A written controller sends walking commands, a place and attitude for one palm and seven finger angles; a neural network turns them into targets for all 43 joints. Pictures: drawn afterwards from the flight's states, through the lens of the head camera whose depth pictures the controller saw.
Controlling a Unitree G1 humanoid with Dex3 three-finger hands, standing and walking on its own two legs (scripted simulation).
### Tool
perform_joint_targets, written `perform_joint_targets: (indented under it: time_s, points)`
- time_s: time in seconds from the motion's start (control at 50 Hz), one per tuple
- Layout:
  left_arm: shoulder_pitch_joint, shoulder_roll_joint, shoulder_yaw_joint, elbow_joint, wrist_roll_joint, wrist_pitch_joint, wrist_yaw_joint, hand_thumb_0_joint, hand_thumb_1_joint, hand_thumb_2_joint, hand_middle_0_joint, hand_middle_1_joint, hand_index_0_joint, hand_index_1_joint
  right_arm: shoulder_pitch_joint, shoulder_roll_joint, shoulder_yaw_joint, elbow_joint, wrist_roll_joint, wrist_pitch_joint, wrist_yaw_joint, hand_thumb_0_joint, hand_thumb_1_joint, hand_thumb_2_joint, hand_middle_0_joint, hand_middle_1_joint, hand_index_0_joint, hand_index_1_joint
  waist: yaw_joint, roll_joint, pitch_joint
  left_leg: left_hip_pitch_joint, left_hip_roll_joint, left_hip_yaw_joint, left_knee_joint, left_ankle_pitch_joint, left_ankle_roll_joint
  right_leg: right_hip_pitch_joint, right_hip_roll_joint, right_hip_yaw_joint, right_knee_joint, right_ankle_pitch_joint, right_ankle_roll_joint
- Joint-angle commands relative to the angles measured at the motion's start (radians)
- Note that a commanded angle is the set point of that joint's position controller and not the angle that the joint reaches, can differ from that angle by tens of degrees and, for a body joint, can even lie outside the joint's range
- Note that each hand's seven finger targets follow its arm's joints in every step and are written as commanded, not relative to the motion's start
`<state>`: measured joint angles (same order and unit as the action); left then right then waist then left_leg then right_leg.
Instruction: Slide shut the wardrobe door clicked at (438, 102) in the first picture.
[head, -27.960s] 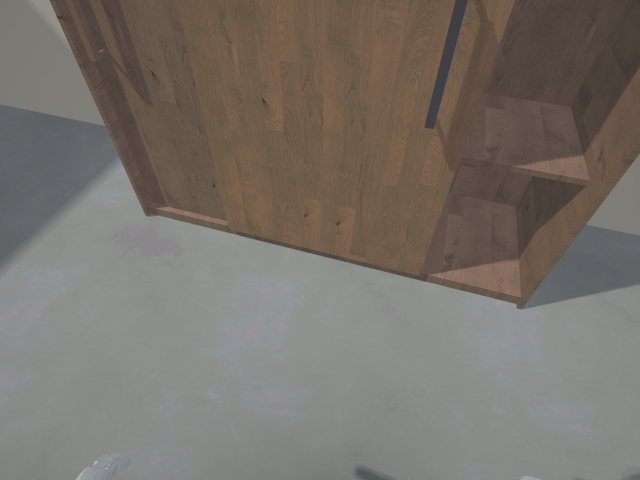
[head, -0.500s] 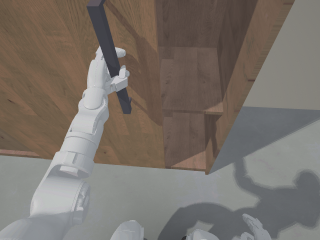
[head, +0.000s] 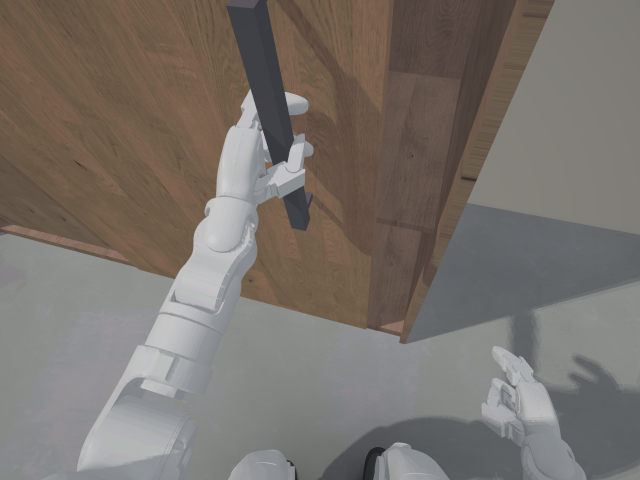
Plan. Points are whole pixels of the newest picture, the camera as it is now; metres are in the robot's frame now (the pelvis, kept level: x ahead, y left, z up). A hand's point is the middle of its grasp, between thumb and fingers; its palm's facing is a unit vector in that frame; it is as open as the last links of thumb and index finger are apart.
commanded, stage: step sideways, sliding the door along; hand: left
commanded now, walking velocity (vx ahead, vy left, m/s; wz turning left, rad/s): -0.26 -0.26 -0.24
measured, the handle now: (287, 135) +0.47 +0.09 +0.12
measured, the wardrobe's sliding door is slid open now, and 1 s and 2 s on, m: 0.10 0.00 0.00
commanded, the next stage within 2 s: stop walking and hold the door there in 0.46 s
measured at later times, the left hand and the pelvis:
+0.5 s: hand (391, 184) +0.40 -0.03 +0.12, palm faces +0.07 -0.99 -0.13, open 6.3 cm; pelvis +0.00 -0.14 +0.00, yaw -4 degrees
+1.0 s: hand (390, 179) +0.41 -0.03 +0.12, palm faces +0.30 -0.92 -0.23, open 6.0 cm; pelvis +0.00 -0.25 -0.01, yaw -10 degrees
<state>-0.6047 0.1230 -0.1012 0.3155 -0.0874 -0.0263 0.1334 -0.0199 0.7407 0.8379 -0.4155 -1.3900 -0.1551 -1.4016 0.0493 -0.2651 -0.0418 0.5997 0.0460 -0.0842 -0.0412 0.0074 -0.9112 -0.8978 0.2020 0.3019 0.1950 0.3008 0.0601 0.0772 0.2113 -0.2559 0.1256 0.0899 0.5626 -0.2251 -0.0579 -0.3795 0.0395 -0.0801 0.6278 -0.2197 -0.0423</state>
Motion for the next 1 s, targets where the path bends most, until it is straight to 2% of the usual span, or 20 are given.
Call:
perform_joint_targets:
  time_s: [0.0, 0.08, 0.14, 0.18, 0.22, 0.3, 0.36, 0.38, 0.4, 0.42, 0.48, 0.54, 0.56, 0.58, 0.64, 0.68, 0.74, 0.86, 0.92, 0.98]
  points:
    - [-0.479, -0.191, -0.235, -0.397, 0.054, -0.156, -0.115, 0.000, 0.900, 0.900, -0.450, -1.400, -0.450, -1.400, -0.003, -0.094, -0.044, -0.152, -0.010, -0.018, 0.054, 0.000, -0.900, -0.900, 0.200, 0.300, 0.200, 0.300, -0.086, 0.116, -0.619, 0.661, 0.340, -0.171, 0.017, 1.123, 0.192, -0.176, -0.047, 0.176, 0.106, -0.181, 0.035]
    - [-0.412, -0.195, -0.261, -0.422, 0.068, -0.155, -0.114, 0.000, 0.900, 0.900, -0.450, -1.400, -0.450, -1.400, -0.026, -0.066, -0.025, -0.180, -0.003, -0.016, 0.056, 0.000, -0.900, -0.900, 0.200, 0.300, 0.200, 0.300, -0.083, 0.108, -0.606, 0.457, 0.264, -0.025, 0.116, 0.852, 0.105, 0.079, -0.050, 0.115, -0.081, 0.104, 0.016]
    - [-0.300, -0.054, -0.163, -0.427, 0.086, -0.150, -0.100, 0.000, 0.900, 0.900, -0.450, -1.400, -0.450, -1.400, -0.087, -0.032, -0.016, -0.205, 0.020, -0.006, 0.016, 0.000, -0.900, -0.900, 0.200, 0.300, 0.200, 0.300, -0.022, -0.411, -0.615, -0.083, -0.090, 0.005, 0.481, -0.341, 0.002, 0.480, -0.244, 0.404, -0.140, 1.289, -0.037]
    - [-0.262, -0.066, -0.163, -0.434, 0.076, -0.187, -0.107, 0.000, 0.900, 0.900, -0.450, -1.400, -0.450, -1.400, -0.044, -0.020, -0.006, -0.160, -0.011, -0.028, 0.013, 0.000, -0.900, -0.900, 0.200, 0.300, 0.200, 0.300, -0.015, -0.338, -0.601, -0.176, -0.091, -0.080, 0.540, -0.384, 0.004, 0.512, -0.231, 0.385, -0.127, 1.278, 0.091]
    - [-0.322, -0.110, -0.214, -0.529, 0.069, -0.235, -0.097, 0.000, 0.900, 0.900, -0.450, -1.400, -0.450, -1.400, -0.063, 0.010, 0.023, -0.119, -0.016, -0.034, 0.016, 0.000, -0.900, -0.900, 0.200, 0.300, 0.200, 0.300, -0.042, -0.194, -0.637, -0.225, -0.092, -0.062, 0.420, -0.317, -0.010, 0.627, -0.214, 0.369, -0.131, 1.234, 0.025]
    - [-0.278, -0.127, -0.229, -0.522, 0.069, -0.276, -0.074, 0.000, 0.900, 0.900, -0.450, -1.400, -0.450, -1.400, -0.014, 0.002, 0.022, -0.129, -0.009, 0.020, 0.019, 0.000, -0.900, -0.900, 0.200, 0.300, 0.200, 0.300, -0.054, -0.279, -0.692, -0.081, -0.151, 0.015, 0.127, -0.273, -0.015, 0.707, -0.143, 0.327, -0.186, 1.351, 0.141]
    - [-0.299, -0.109, -0.259, -0.528, 0.069, -0.269, -0.088, 0.000, 0.900, 0.900, -0.450, -1.400, -0.450, -1.400, -0.018, -0.028, 0.007, -0.131, 0.000, 0.053, 0.025, 0.000, -0.900, -0.900, 0.200, 0.300, 0.200, 0.300, -0.076, -0.253, -0.657, 0.141, -0.063, 0.014, -0.110, -0.126, 0.030, 0.499, -0.078, 0.288, -0.119, 1.164, 0.171]
    - [-0.327, -0.091, -0.256, -0.538, 0.059, -0.267, -0.090, 0.000, 0.900, 0.900, -0.450, -1.400, -0.450, -1.400, -0.014, -0.050, -0.003, -0.127, -0.008, 0.060, 0.024, 0.000, -0.900, -0.900, 0.200, 0.300, 0.200, 0.300, -0.103, -0.122, -0.652, 0.329, 0.056, -0.071, -0.186, 0.109, 0.076, 0.293, -0.058, 0.255, -0.010, 0.873, 0.173]
    - [-0.326, -0.089, -0.247, -0.545, 0.041, -0.253, -0.094, 0.000, 0.900, 0.900, -0.450, -1.400, -0.450, -1.400, -0.043, -0.086, -0.019, -0.154, -0.030, 0.055, 0.026, 0.000, -0.900, -0.900, 0.200, 0.300, 0.200, 0.300, -0.104, 0.155, -0.648, 0.482, 0.398, -0.414, -0.167, 0.695, 0.228, -0.047, -0.015, 0.227, 0.255, 0.145, 0.175]
    - [-0.300, -0.054, -0.180, -0.531, 0.050, -0.236, -0.084, 0.000, 0.900, 0.900, -0.450, -1.400, -0.450, -1.400, -0.086, -0.099, -0.017, -0.203, -0.038, 0.053, 0.031, 0.000, -0.900, -0.900, 0.200, 0.300, 0.200, 0.300, -0.042, 0.214, -0.632, 0.460, 0.548, -0.525, -0.118, 0.938, 0.313, -0.182, -0.036, 0.345, 0.462, -0.359, 0.108]
    - [-0.280, -0.154, -0.184, -0.444, 0.056, -0.144, -0.103, 0.000, 0.900, 0.900, -0.450, -1.400, -0.450, -1.400, -0.057, -0.072, -0.020, -0.177, -0.029, 0.025, 0.036, 0.000, -0.900, -0.900, 0.200, 0.300, 0.200, 0.300, -0.028, 0.038, -0.518, 0.441, 0.384, -0.155, -0.105, 0.773, 0.204, -0.218, -0.042, 0.240, 0.401, -0.228, 0.055]
    - [-0.353, -0.103, -0.170, -0.533, 0.056, -0.141, -0.107, 0.000, 0.900, 0.900, -0.450, -1.400, -0.450, -1.400, -0.017, -0.090, -0.033, -0.176, -0.021, -0.013, 0.043, 0.000, -0.900, -0.900, 0.200, 0.300, 0.200, 0.300, -0.052, 0.171, -0.515, 0.470, 0.285, -0.054, -0.089, 0.882, 0.149, -0.134, -0.035, 0.119, 0.224, -0.161, 0.063]
    - [-0.120, 0.468, 0.445, -0.201, 0.076, -0.127, -0.036, 0.000, 0.900, 0.900, -0.450, -1.400, -0.450, -1.400, 0.075, -0.158, -0.079, -0.081, -0.026, 0.016, 0.014, 0.000, -0.900, -0.900, 0.200, 0.300, 0.200, 0.300, -0.045, 0.192, -0.560, 0.486, 0.273, -0.002, -0.082, 0.901, 0.119, -0.097, -0.012, 0.073, 0.173, -0.100, 0.072]
    - [-0.098, 0.290, 0.246, -0.277, 0.065, -0.114, -0.058, 0.000, 0.900, 0.900, -0.450, -1.400, -0.450, -1.400, 0.073, -0.137, -0.065, -0.129, -0.022, 0.026, 0.018, 0.000, -0.900, -0.900, 0.200, 0.300, 0.200, 0.300, -0.048, 0.228, -0.553, 0.474, 0.243, 0.018, -0.011, 0.916, 0.089, -0.054, -0.004, 0.044, 0.050, -0.074, 0.062]
    - [-0.099, 0.310, 0.251, -0.353, 0.060, -0.136, -0.071, 0.000, 0.900, 0.900, -0.450, -1.400, -0.450, -1.400, 0.073, -0.127, -0.052, -0.125, 0.008, -0.018, 0.020, 0.000, -0.900, -0.900, 0.200, 0.300, 0.200, 0.300, -0.067, 0.185, -0.590, 0.367, 0.101, 0.097, 0.156, 0.633, 0.019, 0.191, -0.012, -0.005, -0.195, 0.330, 0.045]
    - [-0.013, 0.529, 0.437, -0.315, 0.067, -0.136, -0.039, 0.000, 0.900, 0.900, -0.450, -1.400, -0.450, -1.400, 0.030, -0.070, -0.035, -0.130, 0.007, -0.021, -0.011, 0.000, -0.900, -0.900, 0.200, 0.300, 0.200, 0.300, -0.036, -0.341, -0.670, -0.149, -0.105, 0.052, 0.500, -0.327, 0.024, 0.532, -0.350, 0.381, -0.107, 1.258, -0.098]
    - [0.013, 0.607, 0.545, -0.299, 0.056, -0.103, -0.002, 0.000, 0.900, 0.900, -0.450, -1.400, -0.450, -1.400, 0.019, -0.084, -0.003, -0.083, 0.008, -0.024, -0.051, 0.000, -0.900, -0.900, 0.200, 0.300, 0.200, 0.300, -0.029, -0.262, -0.616, -0.224, -0.055, -0.100, 0.487, -0.425, 0.019, 0.453, -0.411, 0.337, -0.070, 1.107, -0.129]
    - [0.001, 0.586, 0.535, -0.181, 0.046, -0.092, 0.019, 0.000, 0.900, 0.900, -0.450, -1.400, -0.450, -1.400, 0.022, -0.128, -0.005, -0.047, 0.004, 0.024, -0.074, 0.000, -0.900, -0.900, 0.200, 0.300, 0.200, 0.300, -0.065, -0.188, -0.626, 0.030, -0.103, -0.002, -0.003, -0.063, 0.005, 0.355, -0.335, 0.222, -0.068, 0.843, -0.051]
    - [-0.006, 0.522, 0.450, -0.160, 0.033, -0.087, 0.013, 0.000, 0.900, 0.900, -0.450, -1.400, -0.450, -1.400, 0.030, -0.177, -0.028, -0.072, 0.013, 0.033, -0.066, 0.000, -0.900, -0.900, 0.200, 0.300, 0.200, 0.300, -0.057, 0.074, -0.536, 0.189, 0.129, -0.146, -0.087, 0.503, 0.105, 0.094, -0.155, 0.089, -0.025, 0.131, 0.056]
    - [-0.042, 0.525, 0.432, -0.045, 0.051, -0.083, 0.007, 0.000, 0.900, 0.900, -0.450, -1.400, -0.450, -1.400, 0.065, -0.176, -0.020, -0.064, 0.001, 0.028, -0.053, 0.000, -0.900, -0.900, 0.200, 0.300, 0.200, 0.300, -0.052, 0.234, -0.432, 0.058, 0.139, -0.123, -0.242, 0.216, 0.149, 0.048, -0.069, 0.034, 0.139, -0.266, 0.038]
